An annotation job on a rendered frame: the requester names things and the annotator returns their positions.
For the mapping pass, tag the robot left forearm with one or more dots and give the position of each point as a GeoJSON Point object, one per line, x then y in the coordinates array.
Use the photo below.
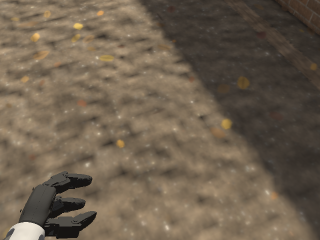
{"type": "Point", "coordinates": [25, 231]}

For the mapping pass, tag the robot left hand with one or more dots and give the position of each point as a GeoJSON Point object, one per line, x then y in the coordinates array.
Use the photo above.
{"type": "Point", "coordinates": [43, 206]}

